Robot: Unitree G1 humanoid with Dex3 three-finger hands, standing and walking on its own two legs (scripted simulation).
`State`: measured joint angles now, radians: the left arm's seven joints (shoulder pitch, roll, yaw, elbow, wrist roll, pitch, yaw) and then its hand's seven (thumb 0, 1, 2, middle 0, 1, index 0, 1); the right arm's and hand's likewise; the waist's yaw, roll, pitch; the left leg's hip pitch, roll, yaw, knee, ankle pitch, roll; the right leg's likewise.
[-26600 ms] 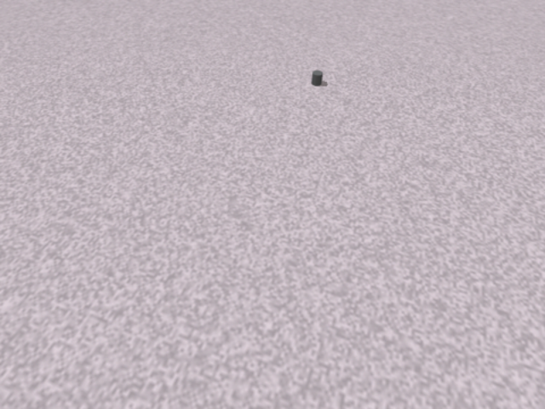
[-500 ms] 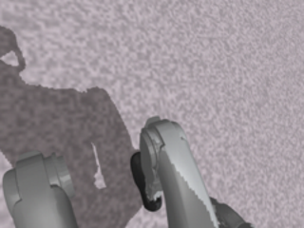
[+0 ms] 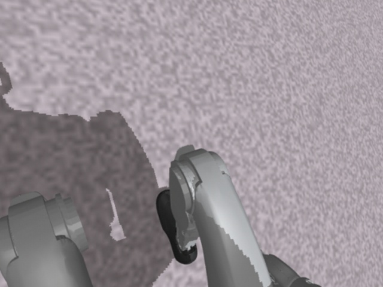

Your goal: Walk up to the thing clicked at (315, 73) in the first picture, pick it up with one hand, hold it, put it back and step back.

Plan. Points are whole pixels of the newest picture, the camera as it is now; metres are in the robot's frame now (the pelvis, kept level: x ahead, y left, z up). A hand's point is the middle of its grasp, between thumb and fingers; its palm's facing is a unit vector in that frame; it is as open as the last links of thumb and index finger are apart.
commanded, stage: open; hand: left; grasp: from above
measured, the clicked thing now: out of the picture +0.44 +0.34 -0.25
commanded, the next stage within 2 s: withdraw in 0.58 s
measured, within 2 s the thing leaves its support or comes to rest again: neither
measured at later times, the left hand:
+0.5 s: hand out of the picture +0.43 +0.35 -0.23, palm faces -0.43 -0.17 -0.89, open 13.8 cm
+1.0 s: hand out of the picture +0.45 +0.36 -0.18, palm faces -0.32 -0.12 -0.94, open 14.0 cm
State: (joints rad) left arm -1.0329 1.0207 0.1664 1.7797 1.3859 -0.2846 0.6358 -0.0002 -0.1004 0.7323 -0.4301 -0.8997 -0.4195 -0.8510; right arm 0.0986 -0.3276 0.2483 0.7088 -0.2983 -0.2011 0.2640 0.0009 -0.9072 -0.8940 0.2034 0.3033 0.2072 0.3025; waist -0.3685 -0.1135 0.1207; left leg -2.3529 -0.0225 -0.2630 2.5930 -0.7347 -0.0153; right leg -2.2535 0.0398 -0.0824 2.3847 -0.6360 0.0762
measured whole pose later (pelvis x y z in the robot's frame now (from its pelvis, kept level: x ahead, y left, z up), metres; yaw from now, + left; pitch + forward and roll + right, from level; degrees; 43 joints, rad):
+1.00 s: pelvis +0.01 +0.00 +0.01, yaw +1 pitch +31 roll -14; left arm -0.93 0.90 0.18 1.47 1.30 -0.20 0.53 0.00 -0.52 1.00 -0.09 -1.03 -0.09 -1.03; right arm 0.15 -0.31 0.15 0.73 -0.22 -0.18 0.29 0.00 -0.91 -0.90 0.20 0.30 0.21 0.30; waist -0.30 -0.05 0.03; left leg -2.36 -0.03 -0.24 2.55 -0.74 -0.02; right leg -2.27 0.02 -0.07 2.36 -0.66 0.06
